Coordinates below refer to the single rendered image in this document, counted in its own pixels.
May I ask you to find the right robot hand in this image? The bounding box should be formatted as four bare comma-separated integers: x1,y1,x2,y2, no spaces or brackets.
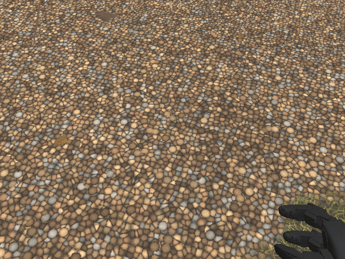
274,203,345,259

